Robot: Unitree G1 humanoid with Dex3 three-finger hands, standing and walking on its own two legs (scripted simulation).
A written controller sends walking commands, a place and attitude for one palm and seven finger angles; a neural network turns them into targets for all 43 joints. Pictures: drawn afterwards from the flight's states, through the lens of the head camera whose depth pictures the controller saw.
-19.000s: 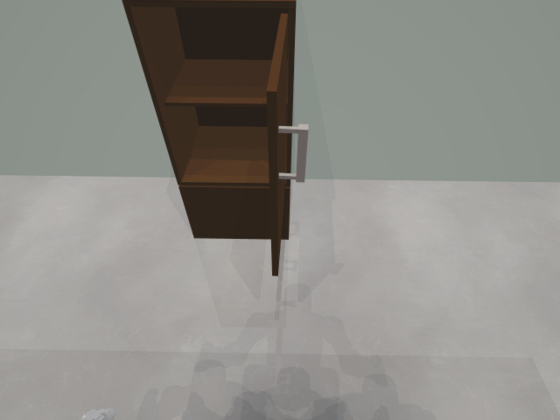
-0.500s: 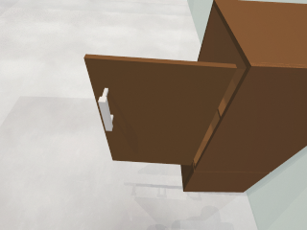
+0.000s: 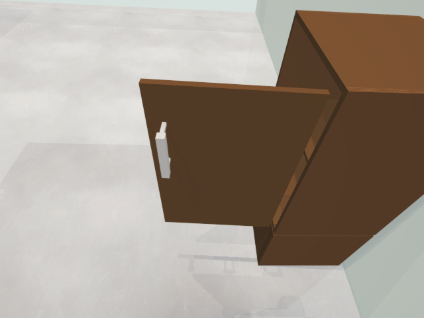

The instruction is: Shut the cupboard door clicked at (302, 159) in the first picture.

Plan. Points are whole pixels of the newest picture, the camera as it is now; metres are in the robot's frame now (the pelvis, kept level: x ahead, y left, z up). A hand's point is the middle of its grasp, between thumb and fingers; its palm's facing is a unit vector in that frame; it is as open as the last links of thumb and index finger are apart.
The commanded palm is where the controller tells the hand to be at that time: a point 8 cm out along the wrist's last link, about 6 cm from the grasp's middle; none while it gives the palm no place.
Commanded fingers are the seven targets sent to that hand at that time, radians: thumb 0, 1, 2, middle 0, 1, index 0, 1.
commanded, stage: come to a stop and stand still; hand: left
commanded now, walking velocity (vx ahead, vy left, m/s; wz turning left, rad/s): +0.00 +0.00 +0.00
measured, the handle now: (164, 151) +0.48 +0.15 +0.01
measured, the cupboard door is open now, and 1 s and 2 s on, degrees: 87 87 87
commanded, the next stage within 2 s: look again from close up in 0.22 s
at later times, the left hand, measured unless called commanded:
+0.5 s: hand out of the picture -0.05 +0.16 -0.18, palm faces +0.05 -0.98 -0.19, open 7.4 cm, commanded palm none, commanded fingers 0.00 0.90 0.90 -0.20 -0.30 -0.20 -0.30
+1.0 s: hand out of the picture +0.07 +0.16 -0.17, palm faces +0.11 -0.97 -0.20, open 7.3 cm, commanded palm +0.12 +0.20 -0.07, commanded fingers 0.00 0.90 0.90 -0.25 -0.36 -0.25 -0.36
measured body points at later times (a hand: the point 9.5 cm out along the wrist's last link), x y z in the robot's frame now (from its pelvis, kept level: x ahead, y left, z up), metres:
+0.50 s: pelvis +0.00 +0.01 -0.01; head +0.00 +0.00 +0.44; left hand -0.05 +0.22 -0.16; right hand +0.00 -0.21 -0.17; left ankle +0.04 +0.06 -0.74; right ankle -0.02 -0.14 -0.74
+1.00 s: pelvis +0.02 -0.02 -0.01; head +0.05 -0.01 +0.44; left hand +0.06 +0.21 -0.15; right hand +0.05 -0.25 -0.15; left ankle +0.04 +0.06 -0.74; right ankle -0.02 -0.14 -0.74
